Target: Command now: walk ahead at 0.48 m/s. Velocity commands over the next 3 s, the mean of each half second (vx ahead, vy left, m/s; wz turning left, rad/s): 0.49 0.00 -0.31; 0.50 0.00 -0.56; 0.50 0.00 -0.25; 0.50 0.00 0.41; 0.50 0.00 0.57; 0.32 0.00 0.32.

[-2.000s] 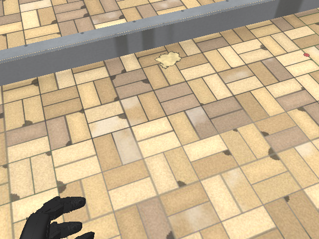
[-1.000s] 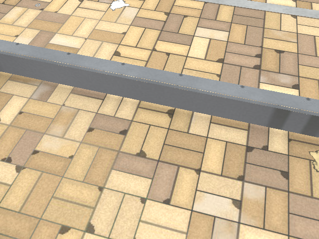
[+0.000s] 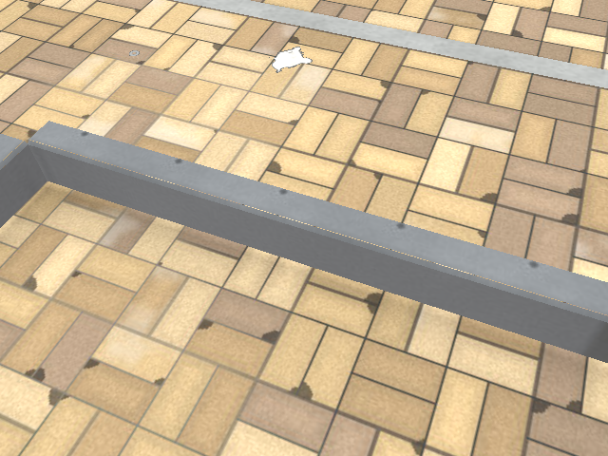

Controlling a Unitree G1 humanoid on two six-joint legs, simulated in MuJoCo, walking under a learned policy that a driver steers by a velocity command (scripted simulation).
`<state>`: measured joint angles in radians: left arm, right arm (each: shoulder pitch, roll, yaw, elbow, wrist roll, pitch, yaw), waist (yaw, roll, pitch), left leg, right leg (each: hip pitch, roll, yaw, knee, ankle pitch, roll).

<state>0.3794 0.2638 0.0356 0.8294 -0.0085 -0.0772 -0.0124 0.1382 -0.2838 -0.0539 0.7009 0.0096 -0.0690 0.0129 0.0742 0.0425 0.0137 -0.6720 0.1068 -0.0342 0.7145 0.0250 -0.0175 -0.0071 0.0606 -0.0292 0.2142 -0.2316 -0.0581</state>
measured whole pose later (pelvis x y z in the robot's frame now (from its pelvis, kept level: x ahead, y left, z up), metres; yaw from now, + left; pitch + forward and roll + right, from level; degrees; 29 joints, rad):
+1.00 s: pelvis +0.52 -0.08 +0.00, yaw -29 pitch +1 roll +0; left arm 0.35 0.28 0.06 0.86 0.00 -0.04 -0.01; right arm 0.12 -0.28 -0.03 0.77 -0.05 -0.03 0.02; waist 0.04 0.04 0.06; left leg -0.61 0.10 -0.02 0.83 -0.16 -0.06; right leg -0.10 0.13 0.09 0.31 -0.22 -0.11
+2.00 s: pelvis +0.97 -0.42 +0.15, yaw -21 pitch +4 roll -1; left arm 0.39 0.19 0.00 1.00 0.10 -0.13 -0.02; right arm 0.09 -0.23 -0.03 0.77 -0.02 -0.12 0.13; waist 0.02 0.05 -0.08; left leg -0.99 0.03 -0.11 1.42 0.12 0.13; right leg -0.18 0.01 -0.28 0.45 -0.34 -0.08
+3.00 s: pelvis +1.48 -0.55 +0.15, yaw +6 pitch +2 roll -2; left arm 0.28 0.25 0.05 0.90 -0.01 -0.06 0.00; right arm 0.12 -0.24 -0.04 0.69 -0.01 -0.02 -0.02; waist 0.07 0.03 0.00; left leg -0.42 0.02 -0.06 0.53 -0.10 0.01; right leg -0.28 0.04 -0.01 0.44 -0.21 -0.01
